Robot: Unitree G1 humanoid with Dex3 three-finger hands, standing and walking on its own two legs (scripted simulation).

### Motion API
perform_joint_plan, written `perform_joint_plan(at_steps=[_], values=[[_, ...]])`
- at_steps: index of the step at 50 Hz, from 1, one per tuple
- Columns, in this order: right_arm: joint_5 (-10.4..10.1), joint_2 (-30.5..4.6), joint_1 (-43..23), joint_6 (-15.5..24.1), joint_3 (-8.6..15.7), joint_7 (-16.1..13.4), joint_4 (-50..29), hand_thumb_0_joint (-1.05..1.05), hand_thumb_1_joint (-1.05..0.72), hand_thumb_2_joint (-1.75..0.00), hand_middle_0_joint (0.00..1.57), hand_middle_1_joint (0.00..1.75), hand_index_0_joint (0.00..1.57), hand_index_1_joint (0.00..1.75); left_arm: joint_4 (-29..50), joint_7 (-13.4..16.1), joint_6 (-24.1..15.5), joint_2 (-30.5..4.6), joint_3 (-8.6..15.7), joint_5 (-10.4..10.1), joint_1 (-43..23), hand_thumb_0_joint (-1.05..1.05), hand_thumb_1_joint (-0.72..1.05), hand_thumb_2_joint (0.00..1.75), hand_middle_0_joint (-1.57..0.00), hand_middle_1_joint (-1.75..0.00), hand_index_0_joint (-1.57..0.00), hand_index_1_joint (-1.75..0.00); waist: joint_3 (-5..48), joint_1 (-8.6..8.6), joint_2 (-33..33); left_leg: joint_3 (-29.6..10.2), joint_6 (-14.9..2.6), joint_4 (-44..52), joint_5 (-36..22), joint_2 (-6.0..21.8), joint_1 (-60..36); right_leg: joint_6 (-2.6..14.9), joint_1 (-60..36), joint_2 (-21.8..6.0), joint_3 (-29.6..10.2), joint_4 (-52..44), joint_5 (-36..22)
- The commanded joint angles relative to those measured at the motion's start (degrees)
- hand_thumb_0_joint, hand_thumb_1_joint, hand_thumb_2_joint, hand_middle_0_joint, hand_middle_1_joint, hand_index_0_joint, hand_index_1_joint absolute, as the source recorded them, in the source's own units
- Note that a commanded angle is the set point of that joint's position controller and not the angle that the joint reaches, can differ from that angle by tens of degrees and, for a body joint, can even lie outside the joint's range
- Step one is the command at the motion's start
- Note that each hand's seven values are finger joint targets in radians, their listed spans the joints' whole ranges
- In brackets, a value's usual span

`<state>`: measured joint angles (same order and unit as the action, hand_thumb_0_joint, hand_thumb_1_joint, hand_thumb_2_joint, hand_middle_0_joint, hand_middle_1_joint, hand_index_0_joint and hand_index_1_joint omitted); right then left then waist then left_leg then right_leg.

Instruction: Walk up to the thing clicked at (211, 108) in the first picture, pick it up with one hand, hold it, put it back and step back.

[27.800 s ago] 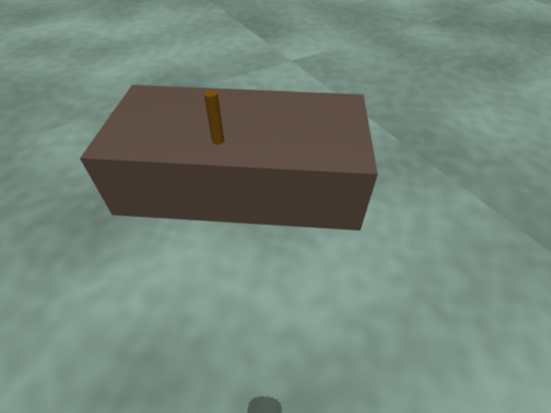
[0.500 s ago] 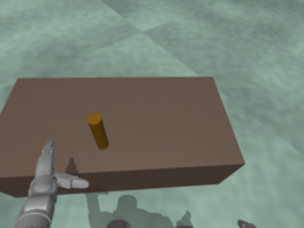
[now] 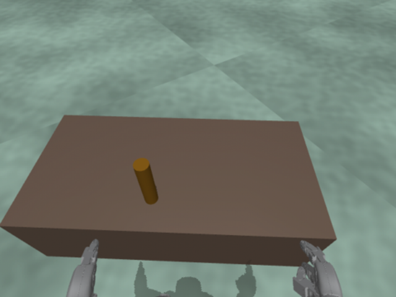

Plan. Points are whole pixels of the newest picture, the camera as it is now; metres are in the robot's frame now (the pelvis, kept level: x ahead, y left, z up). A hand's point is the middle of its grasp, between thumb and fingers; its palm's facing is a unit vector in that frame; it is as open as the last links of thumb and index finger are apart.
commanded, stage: home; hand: left
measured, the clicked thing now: (146, 183) +0.52 +0.21 -0.26
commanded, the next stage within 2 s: stand in 1.84 s
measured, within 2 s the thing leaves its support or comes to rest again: neither
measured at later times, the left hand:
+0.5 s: hand out of the picture +0.14 +0.23 -0.10, palm faces -0.05 -0.92 -0.40, open 17.4 cm
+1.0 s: hand out of the picture +0.06 +0.26 -0.11, palm faces -0.03 -0.92 -0.38, open 17.3 cm
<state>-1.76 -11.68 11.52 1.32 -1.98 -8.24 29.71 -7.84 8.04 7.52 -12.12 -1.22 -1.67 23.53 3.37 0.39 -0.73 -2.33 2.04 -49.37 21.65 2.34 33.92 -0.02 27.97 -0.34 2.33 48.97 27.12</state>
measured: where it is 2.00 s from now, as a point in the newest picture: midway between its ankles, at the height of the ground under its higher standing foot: outside the picture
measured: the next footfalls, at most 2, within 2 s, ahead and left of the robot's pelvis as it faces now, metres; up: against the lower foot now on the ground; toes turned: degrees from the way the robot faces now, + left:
none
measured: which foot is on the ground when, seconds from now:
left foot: down 0.00-1.00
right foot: down 0.00-1.00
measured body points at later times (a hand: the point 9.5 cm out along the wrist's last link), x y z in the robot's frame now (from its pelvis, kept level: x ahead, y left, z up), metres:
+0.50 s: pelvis +0.02 +0.00 +0.02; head +0.02 -0.02 +0.47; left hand +0.14 +0.28 -0.07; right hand +0.12 -0.27 -0.10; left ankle +0.04 +0.14 -0.70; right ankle -0.02 -0.12 -0.70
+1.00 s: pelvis +0.00 +0.02 +0.05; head -0.01 +0.00 +0.49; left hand +0.06 +0.31 -0.08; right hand +0.08 -0.27 -0.10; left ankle +0.04 +0.14 -0.70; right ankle -0.02 -0.12 -0.70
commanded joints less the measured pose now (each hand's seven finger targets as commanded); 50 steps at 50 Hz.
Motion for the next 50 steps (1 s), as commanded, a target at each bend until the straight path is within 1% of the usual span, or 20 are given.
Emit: perform_joint_plan(at_steps=[1, 5, 9, 12, 13, 14, 15, 16, 18, 20, 22, 25, 26, 28, 32, 33, 37, 40, 46, 50], values=[[0.6, -6.7, -1.8, 3.5, 3.4, -0.7, -8.4, 0.00, -0.90, -0.90, 0.20, 0.30, 0.20, 0.30, 11.5, 0.3, -2.6, -4.4, 2.2, 0.4, -3.3, 0.00, -0.56, 0.05, -0.05, -0.05, -0.05, -0.05, 6.9, -2.32, 0.5, 3.8, -2.70, 4.7, -7.0, -1.9, -8.1, -0.82, 1.8, -0.2, -1.9, -10.8, -11.8], [0.4, -6.8, -1.9, 4.2, 3.5, -0.3, -8.6, 0.00, -0.90, -0.90, 0.20, 0.30, 0.20, 0.30, 9.1, 0.4, -1.7, -4.7, 3.5, 0.6, 2.3, 0.00, -0.59, 0.04, -0.05, -0.05, -0.05, -0.05, 6.2, -0.81, 1.7, 3.5, -2.62, 4.6, -7.2, -2.0, -6.3, -0.71, 1.6, 0.2, -1.0, -10.7, -11.6], [0.3, -6.9, -2.3, 4.6, 3.5, -0.1, -9.3, 0.00, -0.90, -0.90, 0.20, 0.30, 0.20, 0.30, 11.1, 0.2, -1.8, -6.0, 4.7, 0.5, 1.0, 0.00, -0.60, 0.03, -0.04, -0.05, -0.05, -0.05, 6.1, -0.62, 1.9, 3.9, -2.77, 4.1, -7.4, -1.9, -5.9, -0.79, 1.9, 0.3, -1.2, -10.4, -12.3], [0.3, -7.2, -1.1, 4.8, 3.8, -0.2, -9.1, 0.00, -0.90, -0.90, 0.20, 0.30, 0.20, 0.30, 12.6, 0.3, -1.5, -6.4, 4.9, 0.6, 0.4, 0.00, -0.58, 0.04, -0.05, -0.05, -0.05, -0.05, 8.7, -0.96, 0.3, 3.8, -2.78, 3.5, -11.4, -1.7, -7.3, -0.60, 1.3, 0.7, -0.6, -8.2, -17.2], [6.5, -12.2, -2.0, 1.9, 5.7, 2.8, 3.7, 0.00, -0.90, -0.91, 0.20, 0.30, 0.20, 0.30, -7.5, -2.3, -4.6, -12.1, 6.4, 6.3, -6.6, 0.00, -0.58, 0.05, -0.05, -0.06, -0.05, -0.05, 4.7, -0.60, -1.3, 0.3, -2.26, 7.8, -14.1, -0.4, -10.2, 2.44, -6.0, -4.1, -4.4, -11.5, -15.7], [7.0, -12.3, -1.3, 0.7, 6.3, 4.0, 5.1, 0.00, -0.90, -0.90, 0.20, 0.30, 0.20, 0.30, -10.6, -3.6, -6.1, -13.8, 6.8, 6.6, -5.1, 0.00, -0.54, 0.07, -0.05, -0.06, -0.05, -0.06, 7.3, -0.69, -0.1, 0.4, -3.27, 8.3, -12.3, 0.2, -13.9, 3.05, -6.2, -5.0, -6.3, -11.7, -15.8], [6.8, -13.3, -2.5, 0.5, 6.5, 4.5, 5.3, 0.00, -0.90, -0.90, 0.20, 0.30, 0.20, 0.30, -12.0, -4.2, -7.1, -14.8, 6.7, 6.5, -6.0, 0.00, -0.52, 0.08, -0.05, -0.06, -0.05, -0.06, 7.1, -0.70, 0.4, 0.0, -4.09, 8.2, -12.4, 0.7, -15.7, 3.75, -5.0, -5.1, -7.6, -11.6, -15.9], [6.3, -12.7, -3.2, 0.4, 6.3, 5.1, 5.3, 0.00, -0.90, -0.90, 0.20, 0.30, 0.20, 0.30, -13.5, -4.7, -7.8, -13.9, 5.8, 6.3, -5.7, 0.00, -0.54, 0.06, -0.05, -0.06, -0.05, -0.05, 6.2, -0.27, 0.1, 0.0, -4.03, 9.5, -14.1, 0.7, -16.0, 3.81, -5.0, -4.8, -6.3, -12.7, -17.1], [4.9, -12.8, -2.0, 0.6, 6.0, 6.3, 6.6, 0.00, -0.90, -0.90, 0.20, 0.30, 0.20, 0.30, -17.6, -5.3, -9.0, -14.3, 4.8, 5.0, -7.4, 0.00, -0.56, 0.05, -0.05, -0.05, -0.05, -0.05, 5.0, -0.23, -0.5, -0.4, -4.60, 11.0, -15.8, 0.7, -17.2, 3.08, -7.7, -5.1, -6.2, -13.7, -20.8], [4.3, -12.7, -1.6, 0.3, 6.2, 6.8, 8.7, 0.00, -0.90, -0.90, 0.20, 0.30, 0.20, 0.30, -21.5, -5.3, -9.5, -14.7, 4.6, 4.6, -8.9, 0.00, -0.55, 0.06, -0.05, -0.05, -0.05, -0.05, 3.8, -0.65, 0.3, -0.5, -3.98, 11.7, -17.2, 0.6, -17.6, 2.72, -9.3, -5.4, -6.4, -15.2, -24.6], [4.3, -12.0, -2.1, -0.1, 5.9, 7.0, 10.7, 0.00, -0.90, -0.90, 0.20, 0.30, 0.20, 0.30, -25.2, -5.1, -9.7, -15.2, 4.4, 4.4, -9.5, 0.00, -0.52, 0.07, -0.05, -0.06, -0.05, -0.06, 0.5, -0.47, 2.4, -0.4, -3.21, 13.5, -15.7, 0.2, -17.5, 2.18, -10.2, -6.0, -6.9, -18.1, -24.7], [4.3, -13.1, -2.2, -0.5, 6.0, 7.2, 12.9, 0.00, -0.90, -0.90, 0.20, 0.30, 0.20, 0.30, -29.1, -5.1, -9.7, -15.8, 4.4, 4.2, -11.7, 0.00, -0.55, 0.06, -0.05, -0.06, -0.05, -0.06, -2.6, -0.93, 1.8, -1.0, -2.85, 17.4, -15.1, 0.8, -19.6, 1.97, -9.6, -5.9, -6.8, -21.5, -19.1], [4.3, -13.6, -1.7, -0.4, 6.1, 7.1, 13.8, 0.00, -0.90, -0.90, 0.20, 0.30, 0.20, 0.30, -30.3, -5.0, -9.6, -15.8, 4.3, 4.1, -11.8, 0.00, -0.53, 0.07, -0.05, -0.06, -0.05, -0.06, -2.1, -0.89, 1.3, -1.5, -3.01, 18.1, -18.1, 1.4, -20.7, 1.88, -11.1, -5.4, -5.9, -20.8, -21.0], [4.1, -14.5, -2.1, -0.5, 6.3, 7.2, 15.5, 0.00, -0.90, -0.90, 0.20, 0.30, 0.20, 0.30, -32.8, -5.0, -9.5, -15.7, 4.2, 3.8, -10.9, 0.00, -0.54, 0.07, -0.05, -0.06, -0.05, -0.06, -2.6, -0.16, -0.1, -2.1, -3.00, 20.2, -18.3, 1.9, -21.9, 1.52, -11.7, -4.8, -4.9, -22.0, -18.7], [3.7, -14.6, -2.0, -0.7, 5.9, 7.0, 18.3, 0.00, -0.90, -0.90, 0.20, 0.30, 0.20, 0.30, -37.5, -4.8, -9.5, -17.1, 4.1, 3.4, -11.2, 0.00, -0.50, 0.09, -0.05, -0.07, -0.06, -0.06, -0.4, -0.29, 1.8, -1.9, -2.78, 21.8, -22.5, 2.1, -24.4, 1.19, -16.5, -5.6, -4.8, -23.8, -24.6], [3.7, -14.9, -1.8, -0.7, 5.9, 6.9, 19.0, 0.00, -0.90, -0.90, 0.20, 0.30, 0.20, 0.30, -38.5, -4.7, -9.5, -17.4, 4.0, 3.4, -11.1, 0.00, -0.50, 0.09, -0.05, -0.07, -0.06, -0.06, 0.7, -0.20, 2.1, -1.7, -2.87, 21.3, -24.6, 2.1, -25.4, 1.12, -18.2, -6.1, -4.8, -24.1, -28.6], [3.4, -15.5, -2.3, -1.0, 5.5, 6.7, 22.0, 0.00, -0.90, -0.90, 0.20, 0.30, 0.20, 0.30, -42.1, -4.5, -9.2, -17.9, 3.6, 3.2, -11.9, 0.00, -0.52, 0.08, -0.05, -0.06, -0.05, -0.06, 0.4, -0.21, 1.6, -1.9, -2.79, 23.3, -26.6, 2.6, -28.2, 0.64, -19.2, -6.3, -4.4, -26.0, -30.2], [3.4, -16.7, -2.5, -0.9, 5.1, 6.6, 24.0, 0.00, -0.90, -0.90, 0.20, 0.30, 0.20, 0.30, -44.6, -4.8, -8.6, -17.7, 3.4, 3.2, -13.6, 0.00, -0.52, 0.08, -0.05, -0.06, -0.05, -0.06, -2.0, -0.39, -1.6, -3.0, -2.41, 27.4, -21.6, 3.3, -26.3, 0.46, -19.4, -5.6, -4.3, -27.2, -20.9], [3.2, -17.5, -4.0, -1.1, 4.8, 6.7, 26.7, 0.00, -0.90, -0.90, 0.20, 0.30, 0.20, 0.30, -49.2, -5.4, -8.2, -18.0, 3.2, 3.4, -13.9, 0.00, -0.54, 0.06, -0.05, -0.06, -0.05, -0.06, -6.3, -0.14, -2.5, -4.5, -2.16, 32.1, -11.5, 3.5, -24.3, 0.55, -18.2, -5.5, -4.4, -30.0, -14.2], [3.0, -17.2, -4.3, -1.1, 4.7, 7.0, 28.0, 0.00, -0.90, -0.90, 0.20, 0.30, 0.20, 0.30, -50.8, -5.6, -8.5, -18.6, 3.2, 3.4, -14.5, 0.00, -0.55, 0.06, -0.05, -0.06, -0.05, -0.05, -6.4, -0.30, -0.7, -4.2, -2.09, 32.2, -11.6, 3.3, -25.3, 0.49, -17.1, -5.9, -4.9, -32.1, -12.5]])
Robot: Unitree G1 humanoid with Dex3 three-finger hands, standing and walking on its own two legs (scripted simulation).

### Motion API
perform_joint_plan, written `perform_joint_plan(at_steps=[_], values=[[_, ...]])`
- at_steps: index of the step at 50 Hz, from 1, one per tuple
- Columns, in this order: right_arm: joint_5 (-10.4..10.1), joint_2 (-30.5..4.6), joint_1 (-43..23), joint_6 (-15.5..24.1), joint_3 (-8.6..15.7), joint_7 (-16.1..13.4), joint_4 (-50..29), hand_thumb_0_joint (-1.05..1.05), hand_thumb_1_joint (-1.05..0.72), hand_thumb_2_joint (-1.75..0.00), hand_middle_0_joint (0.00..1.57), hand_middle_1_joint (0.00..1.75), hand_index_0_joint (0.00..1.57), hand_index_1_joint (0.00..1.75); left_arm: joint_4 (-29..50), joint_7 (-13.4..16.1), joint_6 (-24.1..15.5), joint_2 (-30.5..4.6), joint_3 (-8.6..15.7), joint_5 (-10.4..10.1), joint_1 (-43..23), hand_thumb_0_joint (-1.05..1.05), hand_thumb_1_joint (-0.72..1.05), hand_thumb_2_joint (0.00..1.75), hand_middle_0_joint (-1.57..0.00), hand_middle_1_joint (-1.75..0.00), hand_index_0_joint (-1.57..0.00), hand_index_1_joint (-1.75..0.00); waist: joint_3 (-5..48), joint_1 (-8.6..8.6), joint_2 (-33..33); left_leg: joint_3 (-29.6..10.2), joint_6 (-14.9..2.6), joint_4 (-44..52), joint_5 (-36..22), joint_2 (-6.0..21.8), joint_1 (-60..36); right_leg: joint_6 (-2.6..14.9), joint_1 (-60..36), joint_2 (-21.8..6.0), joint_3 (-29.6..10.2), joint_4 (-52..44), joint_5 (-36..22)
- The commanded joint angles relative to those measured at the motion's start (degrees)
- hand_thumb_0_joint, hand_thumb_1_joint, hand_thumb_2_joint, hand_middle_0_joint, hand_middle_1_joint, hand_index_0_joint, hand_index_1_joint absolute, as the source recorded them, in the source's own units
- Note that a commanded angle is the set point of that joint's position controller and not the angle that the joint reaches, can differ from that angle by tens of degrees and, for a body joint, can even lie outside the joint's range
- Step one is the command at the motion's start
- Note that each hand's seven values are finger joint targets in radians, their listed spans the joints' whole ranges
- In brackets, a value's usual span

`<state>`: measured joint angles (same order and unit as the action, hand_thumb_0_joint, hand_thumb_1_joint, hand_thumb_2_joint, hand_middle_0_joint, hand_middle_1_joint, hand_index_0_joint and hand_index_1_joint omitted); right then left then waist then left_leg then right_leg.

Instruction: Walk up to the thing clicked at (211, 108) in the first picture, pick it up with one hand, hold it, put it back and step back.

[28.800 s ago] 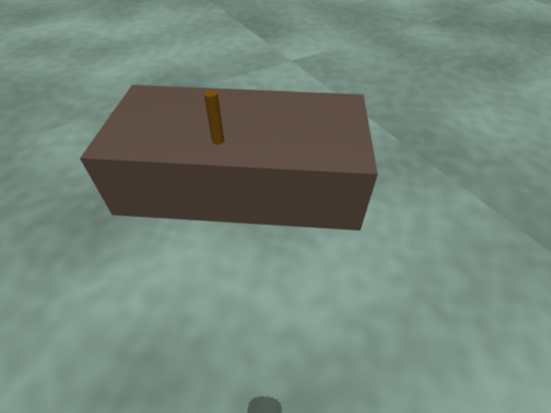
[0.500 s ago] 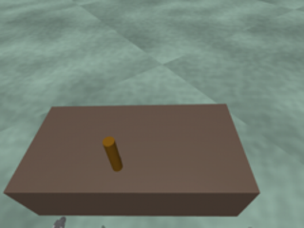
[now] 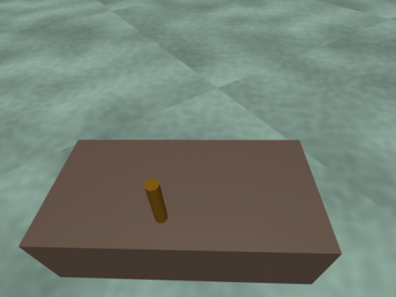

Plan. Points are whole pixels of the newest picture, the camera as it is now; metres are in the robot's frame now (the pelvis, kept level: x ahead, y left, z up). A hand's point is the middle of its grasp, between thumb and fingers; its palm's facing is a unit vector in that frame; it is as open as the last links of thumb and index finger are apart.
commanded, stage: home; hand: left
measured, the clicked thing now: (156, 202) +0.52 +0.19 -0.31
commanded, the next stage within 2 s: stand in 0.84 s
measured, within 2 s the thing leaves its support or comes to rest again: neither
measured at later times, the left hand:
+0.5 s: hand out of the picture +0.05 +0.24 -0.15, palm faces -0.03 -0.93 -0.37, open 17.4 cm
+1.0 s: hand out of the picture +0.08 +0.24 -0.15, palm faces -0.02 -0.93 -0.37, open 17.3 cm
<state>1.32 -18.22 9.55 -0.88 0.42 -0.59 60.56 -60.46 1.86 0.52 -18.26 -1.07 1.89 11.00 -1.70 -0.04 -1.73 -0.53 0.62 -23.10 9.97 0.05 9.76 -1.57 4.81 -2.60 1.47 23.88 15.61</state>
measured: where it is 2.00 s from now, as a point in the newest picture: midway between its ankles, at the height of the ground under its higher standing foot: outside the picture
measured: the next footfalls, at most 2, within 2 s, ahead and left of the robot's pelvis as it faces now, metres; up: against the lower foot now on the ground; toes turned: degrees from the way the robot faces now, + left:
none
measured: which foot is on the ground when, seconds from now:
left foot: down 0.00-1.00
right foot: down 0.00-1.00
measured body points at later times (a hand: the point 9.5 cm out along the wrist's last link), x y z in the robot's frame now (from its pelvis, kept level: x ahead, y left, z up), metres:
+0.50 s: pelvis +0.00 -0.01 +0.00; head -0.01 -0.02 +0.45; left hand +0.05 +0.29 -0.13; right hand +0.06 -0.30 -0.14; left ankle +0.03 +0.13 -0.74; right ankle -0.03 -0.13 -0.74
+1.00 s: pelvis +0.01 -0.02 +0.00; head +0.01 -0.03 +0.45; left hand +0.09 +0.29 -0.12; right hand +0.08 -0.31 -0.14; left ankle +0.03 +0.13 -0.74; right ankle -0.03 -0.13 -0.74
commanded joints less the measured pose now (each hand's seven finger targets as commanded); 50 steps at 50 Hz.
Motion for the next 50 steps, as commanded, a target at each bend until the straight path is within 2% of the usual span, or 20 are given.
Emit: perform_joint_plan(at_steps=[1, 3, 6, 9, 11, 12, 13, 15, 17, 24, 25, 27, 31, 33, 35, 37, 42, 47, 49, 50], values=[[-0.1, -11.1, -2.4, 1.0, 2.4, -0.6, -2.5, 0.00, -0.90, -0.90, 0.20, 0.30, 0.20, 0.30, 1.2, 0.5, -1.5, -12.4, 3.0, -0.1, -1.7, 0.00, -0.55, 0.06, -0.05, -0.06, -0.05, -0.05, -1.4, 0.07, 0.1, -6.1, -0.67, 5.8, 1.4, 5.5, -0.7, 2.01, 6.1, -3.6, -4.1, -7.6, 0.7], [-0.1, -11.7, -2.5, 0.9, 2.5, -0.6, -2.1, 0.00, -0.90, -0.90, 0.20, 0.30, 0.20, 0.30, 0.6, 0.4, -1.4, -12.3, 3.0, -0.2, -1.5, 0.00, -0.56, 0.05, -0.05, -0.05, -0.05, -0.05, -1.4, 0.13, -1.1, -6.9, -0.84, 7.1, 4.5, 5.8, 0.0, 1.96, 5.7, -3.2, -3.7, -7.2, 0.9], [-0.1, -10.9, -2.1, 1.0, 2.3, -0.5, -1.5, 0.00, -0.90, -0.90, 0.20, 0.30, 0.20, 0.30, -0.1, 0.2, -1.6, -12.6, 2.9, -0.3, -2.3, 0.00, -0.57, 0.05, -0.05, -0.05, -0.05, -0.05, -0.2, -0.11, 1.6, -6.0, -0.78, 5.9, 1.0, 5.4, -1.0, 2.29, 5.7, -4.1, -4.7, -8.6, 1.5], [-0.3, -11.3, -2.4, 1.4, 2.2, -0.6, -1.1, 0.00, -0.90, -0.90, 0.20, 0.30, 0.20, 0.30, -0.4, 0.3, -1.9, -12.6, 2.9, -0.3, -2.6, 0.00, -0.54, 0.06, -0.05, -0.06, -0.05, -0.05, 2.2, -0.17, 1.0, -5.8, -0.98, 5.1, -3.3, 6.0, -4.0, 2.43, 4.6, -4.6, -4.7, -7.8, -4.3], [-0.3, -11.0, -2.5, 1.4, 1.9, -0.6, -0.6, 0.00, -0.90, -0.90, 0.20, 0.30, 0.20, 0.30, -1.0, 0.3, -2.0, -12.6, 2.9, -0.5, -2.8, 0.00, -0.55, 0.06, -0.05, -0.05, -0.05, -0.05, 1.6, -0.19, 2.0, -5.6, -0.81, 5.1, -4.2, 5.8, -3.5, 2.29, 4.7, -4.7, -4.8, -8.3, -4.5], [-0.3, -11.6, -3.0, 1.4, 2.0, -0.7, -0.6, 0.00, -0.90, -0.90, 0.20, 0.30, 0.20, 0.30, -1.0, 0.4, -2.0, -12.4, 2.8, -0.6, -2.8, 0.00, -0.57, 0.05, -0.05, -0.05, -0.05, -0.05, 1.7, -0.01, 1.8, -5.5, -1.02, 4.7, -5.9, 5.9, -4.1, 2.23, 4.3, -4.8, -4.9, -8.5, -6.9], [-0.4, -11.4, -2.4, 1.4, 1.7, -0.6, -0.1, 0.00, -0.90, -0.90, 0.20, 0.30, 0.20, 0.30, -1.2, 0.3, -2.0, -12.4, 2.7, -0.7, -3.0, 0.00, -0.56, 0.05, -0.05, -0.05, -0.05, -0.05, 0.8, -0.28, 1.5, -5.5, -0.75, 5.3, -4.8, 5.8, -3.0, 2.12, 4.3, -4.6, -4.7, -8.4, -5.4], [-0.5, -11.6, -2.7, 1.3, 1.6, -0.6, 0.0, 0.00, -0.90, -0.90, 0.20, 0.30, 0.20, 0.30, -1.6, 0.3, -2.0, -12.5, 2.8, -0.7, -2.8, 0.00, -0.55, 0.06, -0.05, -0.05, -0.05, -0.05, 0.9, -0.13, 1.5, -5.5, -0.97, 5.2, -5.7, 6.0, -3.2, 2.04, 3.7, -4.6, -4.6, -8.4, -7.0], [-0.5, -11.4, -2.6, 1.2, 1.5, -0.6, 0.4, 0.00, -0.90, -0.90, 0.20, 0.30, 0.20, 0.30, -2.1, 0.3, -1.8, -12.6, 2.9, -0.7, -2.8, 0.00, -0.54, 0.06, -0.05, -0.06, -0.05, -0.05, -0.7, -0.12, 2.2, -5.5, -0.69, 5.6, -3.6, 5.6, -2.0, 2.13, 4.5, -4.5, -4.7, -9.0, -3.0], [-0.5, -11.9, -2.6, 1.3, 1.3, -0.6, 0.9, 0.00, -0.90, -0.90, 0.20, 0.30, 0.20, 0.30, -2.5, 0.0, -1.7, -12.9, 3.1, -0.7, -3.4, 0.00, -0.55, 0.06, -0.05, -0.05, -0.05, -0.05, -1.3, -0.22, 0.7, -5.6, -0.62, 6.2, -2.6, 5.9, -2.3, 2.29, 5.2, -4.2, -4.6, -8.6, -3.1], [-0.5, -12.3, -3.2, 1.4, 1.4, -0.6, 0.7, 0.00, -0.90, -0.90, 0.20, 0.30, 0.20, 0.30, -2.4, 0.1, -1.8, -12.8, 3.1, -0.7, -3.3, 0.00, -0.56, 0.06, -0.05, -0.05, -0.05, -0.05, -0.1, 0.04, 1.4, -5.6, -0.93, 5.6, -4.4, 6.2, -2.8, 2.39, 3.9, -4.7, -4.9, -9.0, -4.7], [-0.5, -12.2, -2.8, 1.4, 1.3, -0.6, 1.0, 0.00, -0.90, -0.90, 0.20, 0.30, 0.20, 0.30, -2.5, -0.1, -1.8, -12.8, 3.2, -0.8, -3.6, 0.00, -0.57, 0.05, -0.05, -0.05, -0.05, -0.05, -0.7, -0.10, 0.7, -5.5, -0.74, 6.2, -2.6, 5.9, -1.8, 2.20, 4.3, -4.3, -4.6, -8.6, -3.3], [-0.4, -12.2, -3.0, 1.7, 1.3, -0.8, 0.9, 0.00, -0.90, -0.90, 0.20, 0.30, 0.20, 0.30, -2.2, -0.1, -1.9, -13.0, 3.4, -0.8, -4.8, 0.00, -0.55, 0.06, -0.05, -0.05, -0.05, -0.05, 1.7, -0.11, 1.4, -5.4, -0.87, 5.8, -8.1, 6.6, -3.2, 2.41, 1.9, -4.8, -4.7, -7.8, -9.3], [-0.6, -12.4, -3.6, 1.9, 1.3, -0.8, 1.2, 0.00, -0.90, -0.90, 0.20, 0.30, 0.20, 0.30, -2.5, -0.1, -1.8, -12.8, 3.4, -1.0, -4.6, 0.00, -0.56, 0.05, -0.05, -0.05, -0.05, -0.05, 2.0, -0.02, 0.8, -5.3, -0.70, 5.8, -8.3, 6.5, -4.4, 2.44, 2.3, -4.8, -4.7, -7.8, -9.6], [-0.6, -12.2, -3.8, 1.8, 1.3, -0.8, 1.0, 0.00, -0.90, -0.90, 0.20, 0.30, 0.20, 0.30, -2.4, 0.0, -1.9, -12.8, 3.4, -1.0, -4.6, 0.00, -0.56, 0.05, -0.05, -0.05, -0.05, -0.05, 3.2, 0.20, 1.7, -4.9, -1.04, 4.9, -12.2, 6.7, -4.4, 2.23, 0.5, -5.0, -4.4, -7.4, -14.2], [-0.6, -12.1, -3.8, 1.7, 1.2, -0.8, 1.3, 0.00, -0.90, -0.90, 0.20, 0.30, 0.20, 0.30, -2.6, -0.1, -1.9, -12.9, 3.4, -1.1, -4.9, 0.00, -0.54, 0.06, -0.05, -0.06, -0.05, -0.05, 2.6, -0.04, 2.2, -4.8, -0.88, 5.3, -10.6, 6.5, -4.7, 2.13, 1.4, -4.9, -4.5, -8.0, -12.7], [-0.6, -12.7, -4.0, 2.0, 1.2, -1.0, 1.5, 0.00, -0.90, -0.90, 0.20, 0.30, 0.20, 0.30, -2.3, 0.0, -1.8, -13.0, 3.6, -1.2, -5.3, 0.00, -0.57, 0.05, -0.05, -0.05, -0.05, -0.05, 3.9, 0.23, 1.4, -4.5, -0.88, 4.6, -15.5, 7.0, -5.5, 2.11, -0.3, -5.1, -4.3, -7.1, -17.7], [-0.6, -12.8, -4.3, 1.8, 1.3, -0.9, 1.6, 0.00, -0.90, -0.90, 0.20, 0.30, 0.20, 0.30, -2.6, -0.2, -1.7, -12.9, 3.6, -1.2, -6.0, 0.00, -0.57, 0.05, -0.05, -0.05, -0.05, -0.05, 1.8, -0.05, 1.8, -4.5, -0.61, 6.0, -10.5, 6.7, -4.2, 2.15, 1.0, -4.9, -4.5, -8.4, -12.0], [-0.6, -12.6, -4.2, 1.8, 1.1, -0.8, 1.8, 0.00, -0.90, -0.90, 0.20, 0.30, 0.20, 0.30, -2.6, -0.4, -1.7, -13.1, 3.7, -1.1, -6.2, 0.00, -0.41, 0.21, -0.20, -0.21, -0.20, -0.21, 0.0, -0.24, 1.6, -4.9, -0.39, 7.1, -7.1, 6.6, -3.2, 2.27, 2.2, -4.6, -4.5, -9.2, -8.2], [-0.5, -12.9, -4.5, 1.8, 1.3, -0.7, 1.6, 0.00, -0.90, -0.90, 0.20, 0.30, 0.20, 0.30, -2.4, -0.4, -1.7, -13.0, 3.7, -1.0, -6.2, 0.00, -0.33, 0.29, -0.20, -0.29, -0.20, -0.29, 0.5, -0.12, 1.8, -4.9, -0.56, 6.8, -6.7, 6.7, -3.6, 2.36, 2.2, -4.7, -4.4, -9.4, -7.5]])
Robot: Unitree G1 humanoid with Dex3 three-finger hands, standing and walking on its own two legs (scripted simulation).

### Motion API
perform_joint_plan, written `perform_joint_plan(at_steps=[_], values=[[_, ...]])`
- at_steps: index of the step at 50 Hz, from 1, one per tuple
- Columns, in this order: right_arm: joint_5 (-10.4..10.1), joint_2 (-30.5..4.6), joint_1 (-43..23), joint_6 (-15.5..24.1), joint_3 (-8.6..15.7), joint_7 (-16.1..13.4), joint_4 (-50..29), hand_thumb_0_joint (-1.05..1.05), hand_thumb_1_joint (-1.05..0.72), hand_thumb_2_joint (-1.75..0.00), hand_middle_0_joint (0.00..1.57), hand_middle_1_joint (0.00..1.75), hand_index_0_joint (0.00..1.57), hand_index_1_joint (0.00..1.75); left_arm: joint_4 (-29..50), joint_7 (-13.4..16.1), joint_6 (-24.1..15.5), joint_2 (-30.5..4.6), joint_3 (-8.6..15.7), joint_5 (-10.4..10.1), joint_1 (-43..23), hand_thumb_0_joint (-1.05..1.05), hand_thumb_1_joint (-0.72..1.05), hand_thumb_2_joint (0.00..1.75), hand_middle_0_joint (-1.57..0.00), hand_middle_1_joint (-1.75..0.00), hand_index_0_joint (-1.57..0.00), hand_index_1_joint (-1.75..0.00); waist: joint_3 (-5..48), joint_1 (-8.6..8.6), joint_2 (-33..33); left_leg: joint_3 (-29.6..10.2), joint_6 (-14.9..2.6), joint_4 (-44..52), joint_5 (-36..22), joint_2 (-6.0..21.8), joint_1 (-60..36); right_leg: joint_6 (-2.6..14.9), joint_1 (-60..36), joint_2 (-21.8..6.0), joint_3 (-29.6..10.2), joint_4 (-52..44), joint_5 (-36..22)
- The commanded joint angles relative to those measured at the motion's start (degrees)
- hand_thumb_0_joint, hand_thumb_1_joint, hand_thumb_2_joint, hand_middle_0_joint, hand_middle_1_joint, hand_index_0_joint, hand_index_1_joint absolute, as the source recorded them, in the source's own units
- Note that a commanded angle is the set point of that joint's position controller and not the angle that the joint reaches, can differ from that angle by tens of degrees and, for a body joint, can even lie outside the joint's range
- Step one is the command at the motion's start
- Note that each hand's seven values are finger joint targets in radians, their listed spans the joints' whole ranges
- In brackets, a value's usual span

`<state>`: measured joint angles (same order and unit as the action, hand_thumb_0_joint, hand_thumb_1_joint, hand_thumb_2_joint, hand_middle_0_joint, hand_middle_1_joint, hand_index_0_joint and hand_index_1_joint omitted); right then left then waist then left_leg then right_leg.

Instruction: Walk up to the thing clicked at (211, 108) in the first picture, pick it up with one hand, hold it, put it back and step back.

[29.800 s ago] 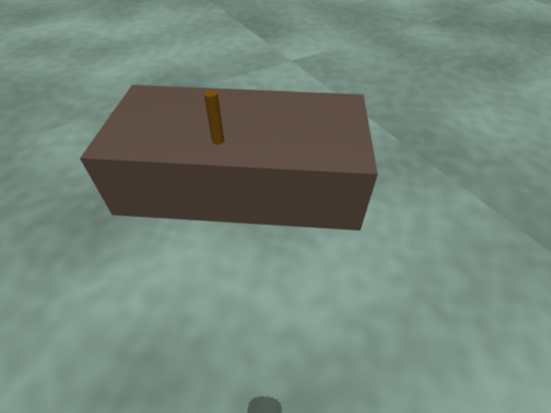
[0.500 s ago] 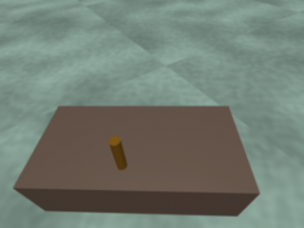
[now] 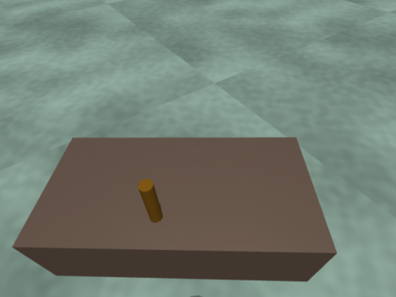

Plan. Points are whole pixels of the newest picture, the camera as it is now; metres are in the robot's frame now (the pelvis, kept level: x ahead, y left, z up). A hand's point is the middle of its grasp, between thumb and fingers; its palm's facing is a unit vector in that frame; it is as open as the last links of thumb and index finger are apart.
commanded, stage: stand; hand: left
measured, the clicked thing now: (151, 202) +0.50 +0.21 -0.31
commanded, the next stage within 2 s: none
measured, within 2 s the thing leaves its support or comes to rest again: neither
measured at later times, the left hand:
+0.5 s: hand out of the picture +0.08 +0.25 -0.15, palm faces -0.02 -0.93 -0.36, open 8.0 cm
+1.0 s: hand out of the picture +0.07 +0.25 -0.15, palm faces -0.02 -0.93 -0.36, open 7.4 cm
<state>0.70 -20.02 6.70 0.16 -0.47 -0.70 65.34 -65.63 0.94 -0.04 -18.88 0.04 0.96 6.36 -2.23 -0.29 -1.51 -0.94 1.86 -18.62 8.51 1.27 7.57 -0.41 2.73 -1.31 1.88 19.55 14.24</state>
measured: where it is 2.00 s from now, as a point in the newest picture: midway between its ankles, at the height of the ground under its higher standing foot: outside the picture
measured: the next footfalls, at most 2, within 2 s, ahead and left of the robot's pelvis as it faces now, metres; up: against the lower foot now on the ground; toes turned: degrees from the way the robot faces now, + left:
none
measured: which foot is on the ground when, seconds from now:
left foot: down 0.00-1.00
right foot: down 0.00-1.00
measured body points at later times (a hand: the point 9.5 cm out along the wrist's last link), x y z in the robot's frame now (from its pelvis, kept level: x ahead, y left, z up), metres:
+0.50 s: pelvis +0.01 +0.00 +0.00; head +0.01 -0.01 +0.45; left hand +0.08 +0.30 -0.13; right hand +0.08 -0.30 -0.14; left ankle +0.02 +0.14 -0.75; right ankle -0.04 -0.12 -0.75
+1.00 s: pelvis +0.00 +0.00 +0.00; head +0.01 -0.01 +0.45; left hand +0.07 +0.30 -0.13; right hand +0.07 -0.30 -0.14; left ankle +0.02 +0.14 -0.75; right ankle -0.04 -0.12 -0.75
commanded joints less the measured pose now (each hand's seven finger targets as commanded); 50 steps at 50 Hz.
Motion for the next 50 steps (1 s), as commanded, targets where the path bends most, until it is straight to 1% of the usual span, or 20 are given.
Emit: perform_joint_plan(at_steps=[1, 2, 4, 8, 10, 13, 15, 16, 18, 19, 22, 23, 24, 26, 28, 35, 39, 43, 46, 50], values=[[0.0, -11.2, -1.8, 0.8, 2.3, -0.6, -3.1, 0.00, -0.90, -0.90, 0.20, 0.30, 0.20, 0.30, 2.6, 0.4, -1.1, -12.3, 2.6, -0.1, -1.7, 0.00, -0.25, 0.37, -0.20, -0.30, -0.20, -0.30, 0.9, 0.01, 1.0, -4.5, -1.80, 2.3, -4.6, 5.4, -1.8, 1.18, 5.1, -5.9, -4.9, -4.9, -5.8], [0.2, -10.9, -1.7, 0.9, 2.3, -0.6, -3.2, 0.00, -0.90, -0.90, 0.20, 0.30, 0.20, 0.30, 2.9, 0.5, -1.2, -12.7, 2.7, -0.1, -1.9, 0.00, -0.17, 0.45, -0.20, -0.30, -0.20, -0.30, 1.6, 0.09, 1.4, -4.5, -1.87, 2.1, -6.4, 5.6, -2.1, 1.37, 4.6, -6.2, -5.1, -4.9, -7.2], [0.1, -11.2, -1.9, 0.9, 2.3, -0.6, -3.2, 0.00, -0.90, -0.90, 0.20, 0.30, 0.20, 0.30, 2.7, 0.4, -1.3, -12.7, 2.8, -0.1, -1.6, 0.00, -0.01, 0.61, -0.20, -0.30, -0.20, -0.30, 1.8, 0.17, 1.0, -4.6, -1.99, 2.1, -6.0, 5.7, -2.3, 1.36, 4.2, -6.1, -5.1, -4.8, -7.2], [0.1, -11.0, -2.3, 1.0, 2.3, -0.5, -3.4, 0.00, -0.90, -0.90, 0.20, 0.30, 0.20, 0.30, 2.9, 0.4, -1.6, -12.5, 2.7, -0.2, -1.4, 0.00, 0.31, 0.90, -0.20, -0.30, -0.20, -0.30, 3.6, 0.18, 1.9, -4.2, -2.15, 1.1, -10.2, 5.7, -3.3, 1.10, 3.0, -6.4, -5.0, -4.5, -12.6], [0.0, -10.9, -1.9, 0.9, 2.2, -0.5, -3.4, 0.00, -0.90, -0.90, 0.20, 0.30, 0.20, 0.30, 2.9, 0.5, -1.6, -12.9, 2.8, -0.3, -1.7, 0.00, 0.47, 0.90, -0.20, -0.30, -0.20, -0.30, 3.5, -0.07, 2.7, -4.1, -1.96, 1.0, -9.8, 5.5, -2.9, 1.07, 2.5, -6.4, -4.9, -4.7, -13.0], [0.0, -11.3, -2.1, 1.0, 2.3, -0.5, -3.4, 0.00, -0.90, -0.90, 0.20, 0.30, 0.20, 0.30, 3.1, 0.5, -1.6, -12.6, 2.8, -0.4, -1.1, 0.00, 0.71, 0.90, -0.20, -0.30, -0.20, -0.30, 5.2, 0.23, 1.7, -3.7, -2.23, -0.1, -13.7, 5.8, -4.3, 0.96, 1.2, -6.7, -4.9, -3.7, -18.5], [0.0, -10.8, -1.8, 0.9, 2.1, -0.5, -3.2, 0.00, -0.90, -0.90, 0.20, 0.30, 0.20, 0.30, 3.0, 0.6, -1.6, -12.7, 2.7, -0.4, -1.0, 0.00, 0.87, 0.90, -0.20, -0.30, -0.20, -0.30, 4.6, 0.16, 2.1, -3.6, -2.09, 0.0, -13.6, 5.7, -3.9, 0.93, 1.1, -6.7, -4.8, -3.8, -18.6], [0.0, -11.0, -1.4, 0.9, 2.1, -0.6, -3.2, 0.00, -0.90, -0.90, 0.20, 0.30, 0.20, 0.30, 3.1, 0.5, -1.6, -12.8, 2.8, -0.5, -1.2, 0.00, 0.90, 0.90, -0.20, -0.30, -0.20, -0.30, 5.0, -0.03, 1.9, -3.5, -2.07, 0.1, -13.3, 5.8, -3.7, 1.04, 0.7, -6.7, -5.0, -3.8, -18.2], [0.1, -11.1, -1.9, 0.9, 2.1, -0.6, -3.1, 0.00, -0.90, -0.90, 0.20, 0.30, 0.20, 0.30, 3.2, 0.5, -1.4, -13.0, 2.8, -0.4, -1.3, 0.00, 0.90, 0.90, -0.20, -0.30, -0.20, -0.30, 3.9, 0.14, 1.3, -3.6, -1.84, 0.7, -12.0, 5.7, -3.8, 1.19, 2.2, -6.4, -4.8, -4.1, -15.6], [0.0, -11.5, -2.0, 0.9, 2.2, -0.6, -3.3, 0.00, -0.90, -0.90, 0.20, 0.30, 0.20, 0.30, 3.3, 0.5, -1.4, -12.7, 2.8, -0.4, -1.2, 0.00, 0.90, 0.90, -0.20, -0.30, -0.20, -0.30, 4.4, 0.28, 0.9, -3.5, -2.14, 0.1, -13.2, 5.9, -3.8, 1.26, 1.2, -6.5, -4.9, -3.9, -17.1], [0.1, -11.3, -1.8, 1.0, 2.0, -0.6, -3.2, 0.00, -0.90, -0.90, 0.20, 0.30, 0.20, 0.30, 3.3, 0.4, -1.3, -12.7, 2.9, -0.4, -1.1, 0.00, 0.90, 0.90, -0.20, -0.30, -0.20, -0.30, 3.7, 0.23, 0.9, -3.8, -2.00, 1.1, -12.2, 6.0, -3.2, 1.26, 1.6, -6.3, -4.7, -3.9, -14.4], [0.0, -11.3, -1.9, 1.0, 2.0, -0.6, -3.3, 0.00, -0.90, -0.90, 0.20, 0.30, 0.20, 0.30, 3.2, 0.4, -1.4, -12.7, 2.8, -0.4, -0.8, 0.00, 0.90, 0.90, -0.20, -0.30, -0.20, -0.30, 3.6, 0.43, 0.8, -3.8, -2.24, 0.7, -13.0, 6.1, -3.2, 1.25, 1.3, -6.4, -4.6, -3.9, -15.4], [-0.1, -11.1, -1.8, 1.0, 1.9, -0.5, -3.2, 0.00, -0.90, -0.90, 0.20, 0.30, 0.20, 0.30, 3.1, 0.4, -1.4, -12.6, 2.8, -0.4, -1.0, 0.00, 0.90, 0.90, -0.20, -0.30, -0.20, -0.30, 2.3, 0.09, 1.3, -3.9, -1.89, 1.5, -10.9, 5.8, -2.5, 1.07, 2.5, -6.2, -4.8, -4.5, -13.0], [0.0, -11.6, -1.8, 1.1, 2.1, -0.6, -3.3, 0.00, -0.90, -0.90, 0.20, 0.30, 0.20, 0.30, 3.2, 0.3, -1.4, -12.6, 2.9, -0.3, -1.3, 0.00, 0.90, 0.90, -0.20, -0.30, -0.20, -0.30, 2.7, 0.07, 0.8, -4.0, -2.14, 1.5, -10.5, 6.0, -3.0, 1.16, 2.6, -6.2, -4.9, -4.5, -11.9], [-0.1, -11.3, -1.9, 1.2, 2.0, -0.6, -3.3, 0.00, -0.90, -0.90, 0.20, 0.30, 0.20, 0.30, 3.3, 0.2, -1.4, -12.8, 3.0, -0.4, -1.3, 0.00, 0.90, 0.90, -0.20, -0.30, -0.20, -0.30, 2.7, 0.12, 0.9, -4.2, -2.05, 1.6, -12.1, 6.2, -4.0, 1.36, 2.9, -6.2, -4.9, -4.3, -12.7], [0.0, -11.3, -2.2, 1.2, 2.1, -0.4, -3.5, 0.00, -0.90, -0.90, 0.20, 0.30, 0.20, 0.30, 3.6, 0.1, -1.5, -12.9, 2.9, -0.5, -1.2, 0.00, 0.90, 0.90, -0.20, -0.30, -0.20, -0.30, 3.0, 0.22, 1.9, -3.9, -2.24, 1.4, -10.8, 6.1, -3.1, 1.31, 2.1, -6.4, -4.8, -4.7, -12.1], [-0.1, -11.7, -2.1, 1.3, 2.2, -0.3, -3.3, 0.00, -0.90, -0.90, 0.20, 0.30, 0.20, 0.30, 3.7, 0.0, -1.4, -12.7, 3.0, -0.3, -1.5, 0.00, 0.90, 0.90, -0.20, -0.30, -0.20, -0.30, 2.2, -0.11, 1.3, -4.3, -1.95, 2.6, -6.8, 5.8, -2.8, 1.41, 3.4, -6.1, -4.9, -5.4, -7.9], [0.0, -11.6, -2.2, 1.3, 2.3, -0.3, -3.5, 0.00, -0.90, -0.90, 0.20, 0.30, 0.20, 0.30, 3.9, 0.1, -1.5, -12.9, 3.0, -0.4, -1.1, 0.00, 0.90, 0.90, -0.20, -0.30, -0.20, -0.30, 3.7, 0.22, 2.0, -4.1, -2.45, 1.4, -11.7, 6.2, -3.5, 1.36, 1.8, -6.5, -4.8, -4.5, -13.3], [0.0, -11.4, -1.8, 1.4, 2.0, -0.3, -3.2, 0.00, -0.90, -0.90, 0.20, 0.30, 0.20, 0.30, 3.8, 0.0, -1.5, -13.1, 3.0, -0.5, -1.0, 0.00, 0.90, 0.90, -0.20, -0.30, -0.20, -0.30, 3.2, 0.04, 1.1, -4.0, -2.04, 2.0, -10.4, 6.0, -3.7, 1.36, 2.9, -6.4, -5.1, -4.6, -11.8], [0.0, -11.6, -2.0, 1.3, 2.1, -0.3, -3.3, 0.00, -0.90, -0.90, 0.20, 0.30, 0.20, 0.30, 3.8, 0.0, -1.5, -13.2, 3.0, -0.4, -0.8, 0.00, 0.90, 0.90, -0.20, -0.30, -0.20, -0.30, 2.7, 0.05, 1.6, -4.2, -2.33, 2.0, -8.8, 6.1, -3.6, 1.39, 3.3, -6.3, -5.2, -4.9, -10.0]])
